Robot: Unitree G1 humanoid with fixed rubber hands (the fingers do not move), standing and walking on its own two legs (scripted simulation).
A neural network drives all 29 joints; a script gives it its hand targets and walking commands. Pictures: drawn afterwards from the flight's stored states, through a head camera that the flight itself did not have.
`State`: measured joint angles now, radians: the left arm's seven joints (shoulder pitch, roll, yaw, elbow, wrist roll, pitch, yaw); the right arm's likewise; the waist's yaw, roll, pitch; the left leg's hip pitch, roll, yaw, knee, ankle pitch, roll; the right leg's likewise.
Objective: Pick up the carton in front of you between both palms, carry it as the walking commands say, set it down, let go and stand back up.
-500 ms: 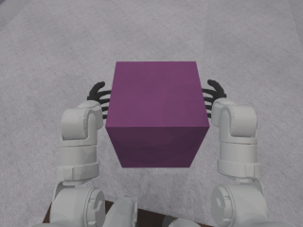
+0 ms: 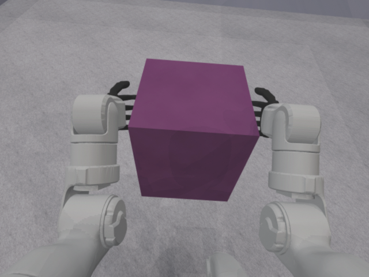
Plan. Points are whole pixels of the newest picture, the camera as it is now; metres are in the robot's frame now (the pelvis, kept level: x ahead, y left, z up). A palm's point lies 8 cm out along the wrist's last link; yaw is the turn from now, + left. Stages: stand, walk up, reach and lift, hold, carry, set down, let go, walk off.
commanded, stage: carry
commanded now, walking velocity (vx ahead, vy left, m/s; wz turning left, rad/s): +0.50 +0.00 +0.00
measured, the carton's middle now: (189, 134) +0.40 -0.01 +0.07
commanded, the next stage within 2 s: none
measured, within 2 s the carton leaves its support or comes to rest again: neither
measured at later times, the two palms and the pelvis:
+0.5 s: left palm (135, 60) +0.65 +0.13 +0.09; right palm (234, 57) +0.69 -0.16 +0.08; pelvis +0.31 -0.05 +0.01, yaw +3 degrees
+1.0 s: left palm (133, 21) +0.89 +0.16 +0.08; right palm (216, 23) +0.89 -0.13 +0.09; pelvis +0.63 +0.02 +0.01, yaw -1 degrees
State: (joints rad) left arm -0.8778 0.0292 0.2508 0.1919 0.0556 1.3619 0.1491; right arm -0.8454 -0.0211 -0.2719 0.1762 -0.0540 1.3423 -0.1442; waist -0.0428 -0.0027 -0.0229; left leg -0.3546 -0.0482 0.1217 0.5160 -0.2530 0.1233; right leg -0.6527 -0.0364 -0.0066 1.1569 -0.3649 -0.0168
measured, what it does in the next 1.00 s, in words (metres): walks ahead: right foot, then left foot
